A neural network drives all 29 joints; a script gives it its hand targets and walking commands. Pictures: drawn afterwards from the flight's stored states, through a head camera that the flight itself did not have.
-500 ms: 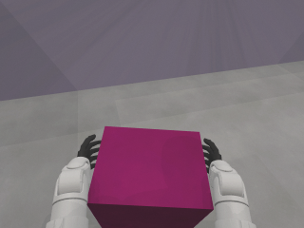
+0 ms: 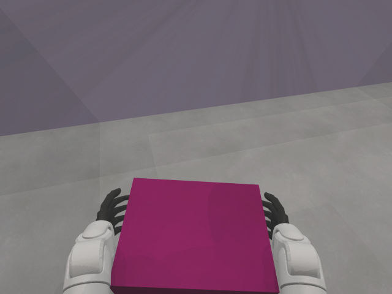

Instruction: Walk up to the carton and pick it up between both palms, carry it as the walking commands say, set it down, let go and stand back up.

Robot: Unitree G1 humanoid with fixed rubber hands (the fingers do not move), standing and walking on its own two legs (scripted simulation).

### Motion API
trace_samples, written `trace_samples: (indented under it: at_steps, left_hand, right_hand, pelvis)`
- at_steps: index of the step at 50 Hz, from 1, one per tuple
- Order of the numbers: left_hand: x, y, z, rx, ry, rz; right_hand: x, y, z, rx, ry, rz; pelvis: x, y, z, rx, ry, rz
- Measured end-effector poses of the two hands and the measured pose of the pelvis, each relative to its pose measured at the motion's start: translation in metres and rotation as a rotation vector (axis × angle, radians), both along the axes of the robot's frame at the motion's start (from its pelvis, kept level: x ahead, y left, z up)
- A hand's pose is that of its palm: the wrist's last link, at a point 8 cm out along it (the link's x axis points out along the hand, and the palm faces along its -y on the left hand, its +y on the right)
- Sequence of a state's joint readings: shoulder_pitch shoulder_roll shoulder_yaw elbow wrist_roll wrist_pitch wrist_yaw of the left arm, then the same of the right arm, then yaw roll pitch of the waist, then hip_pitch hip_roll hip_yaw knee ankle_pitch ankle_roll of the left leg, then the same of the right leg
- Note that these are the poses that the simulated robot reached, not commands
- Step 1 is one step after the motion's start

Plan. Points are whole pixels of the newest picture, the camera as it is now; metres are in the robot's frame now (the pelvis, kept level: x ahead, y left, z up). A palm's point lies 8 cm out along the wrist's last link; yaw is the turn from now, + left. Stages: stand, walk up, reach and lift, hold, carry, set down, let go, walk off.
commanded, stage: hold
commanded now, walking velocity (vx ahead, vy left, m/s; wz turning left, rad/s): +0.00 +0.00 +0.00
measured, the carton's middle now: (191, 253) +0.25 +0.01 -0.04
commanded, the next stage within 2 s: carry in 0.88 s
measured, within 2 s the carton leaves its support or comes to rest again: neither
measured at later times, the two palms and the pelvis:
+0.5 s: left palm (106, 232) +0.26 +0.17 +0.04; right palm (282, 234) +0.26 -0.17 +0.03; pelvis -0.01 +0.00 +0.00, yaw +0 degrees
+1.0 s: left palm (103, 229) +0.26 +0.18 +0.04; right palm (278, 228) +0.26 -0.17 +0.04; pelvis -0.02 +0.00 -0.02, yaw +1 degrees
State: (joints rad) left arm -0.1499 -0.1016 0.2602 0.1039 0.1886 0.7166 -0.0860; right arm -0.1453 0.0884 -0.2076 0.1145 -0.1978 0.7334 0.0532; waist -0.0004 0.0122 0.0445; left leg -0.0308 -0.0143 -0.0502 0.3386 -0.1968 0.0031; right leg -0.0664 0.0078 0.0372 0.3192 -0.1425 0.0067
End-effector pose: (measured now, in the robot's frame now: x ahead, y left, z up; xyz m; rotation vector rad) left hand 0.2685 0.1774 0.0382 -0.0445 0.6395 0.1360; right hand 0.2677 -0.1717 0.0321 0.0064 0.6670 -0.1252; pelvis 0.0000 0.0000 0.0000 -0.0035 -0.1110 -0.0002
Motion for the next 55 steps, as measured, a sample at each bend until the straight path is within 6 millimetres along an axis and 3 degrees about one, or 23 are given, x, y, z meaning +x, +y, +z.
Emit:
trace_samples:
  at_steps: [17, 43, 50, 55]
  left_hand:
    - [-0.012, -0.005, -0.001, -0.001, -0.002, -0.005]
    - [-0.011, 0.002, 0.001, -0.003, -0.006, 0.008]
    - [-0.008, 0.003, 0.002, -0.023, -0.043, 0.019]
    - [-0.019, 0.004, 0.013, -0.051, -0.091, 0.035]
  right_hand:
    - [-0.014, -0.005, 0.0, -0.001, -0.002, -0.006]
    - [-0.009, 0.002, 0.001, 0.002, -0.006, 0.003]
    - [-0.003, 0.004, 0.009, -0.022, -0.046, 0.013]
    - [-0.016, 0.005, 0.022, -0.002, -0.094, -0.01]
  pelvis:
    - [-0.01, -0.003, -0.002, 0.002, -0.02, 0.0]
    - [-0.009, -0.005, -0.002, -0.001, -0.023, 0.01]
    - [-0.017, 0.001, -0.02, -0.007, 0.055, 0.01]
    - [-0.031, 0.0, -0.032, 0.006, 0.088, 0.0]
